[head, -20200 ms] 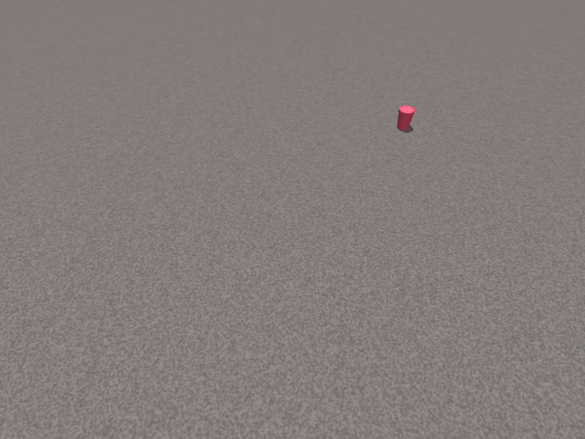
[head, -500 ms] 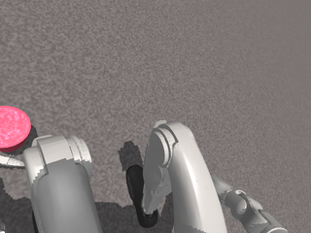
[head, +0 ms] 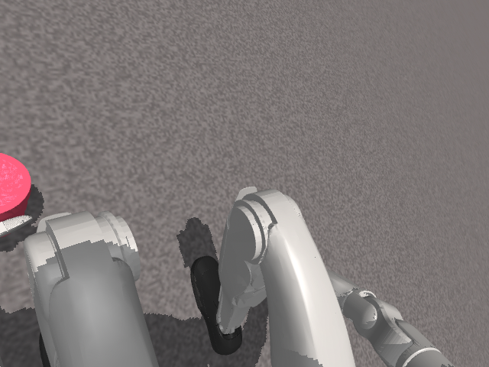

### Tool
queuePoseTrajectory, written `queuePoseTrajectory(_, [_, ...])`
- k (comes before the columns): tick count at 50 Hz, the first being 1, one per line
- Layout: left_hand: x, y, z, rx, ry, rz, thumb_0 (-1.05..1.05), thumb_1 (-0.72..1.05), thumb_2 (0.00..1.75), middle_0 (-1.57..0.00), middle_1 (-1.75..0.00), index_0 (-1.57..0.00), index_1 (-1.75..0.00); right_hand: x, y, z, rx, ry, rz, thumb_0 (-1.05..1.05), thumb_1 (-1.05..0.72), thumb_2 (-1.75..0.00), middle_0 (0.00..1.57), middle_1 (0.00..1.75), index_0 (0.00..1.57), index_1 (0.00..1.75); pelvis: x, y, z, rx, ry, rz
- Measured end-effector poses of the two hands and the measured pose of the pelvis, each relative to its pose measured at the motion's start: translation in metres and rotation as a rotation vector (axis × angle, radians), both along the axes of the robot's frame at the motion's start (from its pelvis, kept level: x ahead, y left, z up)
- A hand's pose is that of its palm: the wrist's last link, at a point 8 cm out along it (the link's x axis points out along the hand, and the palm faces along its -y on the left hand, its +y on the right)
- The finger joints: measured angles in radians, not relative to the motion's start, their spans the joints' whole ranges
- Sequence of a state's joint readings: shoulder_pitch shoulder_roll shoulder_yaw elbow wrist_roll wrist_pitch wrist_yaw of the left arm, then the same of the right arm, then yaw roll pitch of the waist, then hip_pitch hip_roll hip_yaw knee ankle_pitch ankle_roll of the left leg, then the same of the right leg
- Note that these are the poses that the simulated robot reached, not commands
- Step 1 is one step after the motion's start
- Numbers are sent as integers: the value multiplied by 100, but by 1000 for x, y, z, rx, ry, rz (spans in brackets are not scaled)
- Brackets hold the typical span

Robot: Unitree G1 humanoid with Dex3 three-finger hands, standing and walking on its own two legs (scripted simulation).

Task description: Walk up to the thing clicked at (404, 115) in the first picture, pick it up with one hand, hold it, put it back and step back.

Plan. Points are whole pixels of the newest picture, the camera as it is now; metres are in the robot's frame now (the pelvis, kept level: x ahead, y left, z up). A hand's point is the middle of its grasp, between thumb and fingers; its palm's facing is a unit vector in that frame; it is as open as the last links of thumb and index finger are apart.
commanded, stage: close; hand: left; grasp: from the side
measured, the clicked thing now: out of the picture +0.39 +0.26 -0.21
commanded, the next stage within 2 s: settle in 0.02 s
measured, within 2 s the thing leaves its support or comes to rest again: leaves its support in 0.04 s
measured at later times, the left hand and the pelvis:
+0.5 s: hand out of the picture +0.37 +0.29 -0.17, palm faces +0.34 -0.94 -0.03, open 10.7 cm; pelvis +0.00 +0.00 +0.00, yaw +0 degrees
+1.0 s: hand out of the picture +0.34 +0.30 -0.05, palm faces +0.32 -0.94 -0.09, open 8.7 cm; pelvis +0.01 -0.01 +0.04, yaw +5 degrees
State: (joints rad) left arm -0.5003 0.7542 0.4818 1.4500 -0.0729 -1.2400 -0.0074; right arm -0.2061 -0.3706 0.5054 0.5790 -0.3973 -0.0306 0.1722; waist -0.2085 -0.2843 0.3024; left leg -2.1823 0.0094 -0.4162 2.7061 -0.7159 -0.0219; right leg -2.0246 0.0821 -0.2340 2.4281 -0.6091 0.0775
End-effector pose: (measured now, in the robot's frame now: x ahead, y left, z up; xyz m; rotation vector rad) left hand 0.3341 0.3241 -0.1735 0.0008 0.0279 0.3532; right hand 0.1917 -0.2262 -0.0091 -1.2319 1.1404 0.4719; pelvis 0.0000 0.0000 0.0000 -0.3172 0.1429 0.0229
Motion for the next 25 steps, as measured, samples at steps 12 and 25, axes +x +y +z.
queuePoseTrajectory(12, [2,0,-1,6,-10,13,0,-15,56,-59,-61,-47,-58,-8,-2,5,-25,7,-13,0,-90,-89,20,30,20,30,-3,2,0,-9,-16,-6])
queuePoseTrajectory(25, [0,6,8,26,-10,-8,2,-35,78,-65,-86,-70,-95,-11,-5,4,1,9,-67,0,-92,-90,20,30,20,30,-2,0,2,-3,0,0])
